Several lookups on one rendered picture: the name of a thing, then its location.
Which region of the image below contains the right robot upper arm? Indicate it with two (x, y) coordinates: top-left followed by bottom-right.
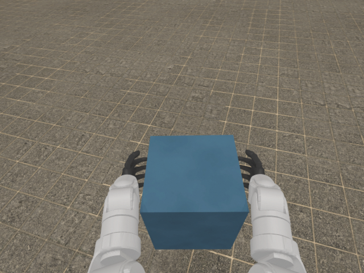
(248, 262), (298, 273)

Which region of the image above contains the left robot upper arm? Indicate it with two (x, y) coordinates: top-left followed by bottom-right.
(91, 259), (145, 273)

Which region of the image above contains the right robot forearm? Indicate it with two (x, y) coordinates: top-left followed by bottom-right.
(248, 174), (307, 273)

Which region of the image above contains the robot left hand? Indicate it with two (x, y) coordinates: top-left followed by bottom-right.
(121, 150), (147, 188)

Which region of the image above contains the robot right hand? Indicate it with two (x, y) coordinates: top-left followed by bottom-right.
(238, 150), (265, 189)

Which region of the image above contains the carton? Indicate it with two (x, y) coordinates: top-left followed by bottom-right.
(140, 135), (249, 250)

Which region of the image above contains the left robot forearm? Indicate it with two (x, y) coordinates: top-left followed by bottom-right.
(88, 175), (141, 273)

